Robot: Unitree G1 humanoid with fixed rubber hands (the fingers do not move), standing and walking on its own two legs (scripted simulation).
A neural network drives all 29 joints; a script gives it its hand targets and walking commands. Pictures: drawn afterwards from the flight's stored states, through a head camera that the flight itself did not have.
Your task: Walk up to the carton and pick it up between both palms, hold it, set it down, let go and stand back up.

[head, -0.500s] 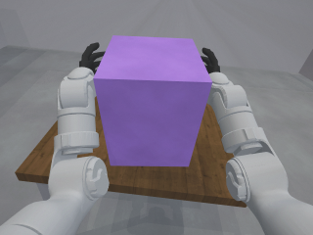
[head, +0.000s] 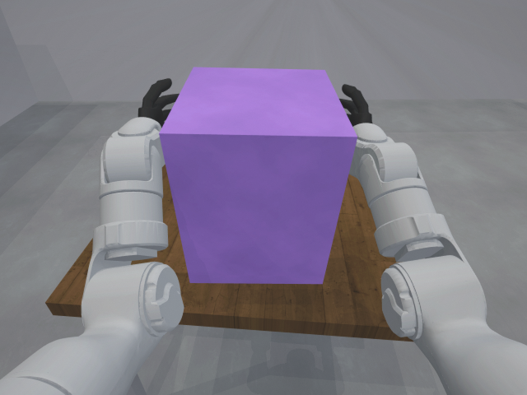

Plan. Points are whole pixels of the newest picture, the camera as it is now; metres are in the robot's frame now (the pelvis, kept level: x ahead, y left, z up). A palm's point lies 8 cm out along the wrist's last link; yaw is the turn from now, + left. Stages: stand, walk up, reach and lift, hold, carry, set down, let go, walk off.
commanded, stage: hold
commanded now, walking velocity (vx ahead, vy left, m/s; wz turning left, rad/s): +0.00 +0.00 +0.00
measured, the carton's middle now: (257, 175) +0.35 +0.01 +0.22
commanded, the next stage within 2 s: none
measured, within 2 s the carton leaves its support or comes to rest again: neither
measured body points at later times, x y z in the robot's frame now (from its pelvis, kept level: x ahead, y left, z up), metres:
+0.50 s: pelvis +0.00 +0.00 +0.00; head -0.10 -0.01 +0.44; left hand +0.37 +0.15 +0.30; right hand +0.38 -0.14 +0.28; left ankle +0.02 +0.13 -0.75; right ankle +0.01 -0.11 -0.75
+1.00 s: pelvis +0.00 +0.00 +0.00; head -0.10 +0.04 +0.44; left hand +0.37 +0.18 +0.29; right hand +0.38 -0.12 +0.30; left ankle +0.02 +0.13 -0.75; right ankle +0.01 -0.11 -0.75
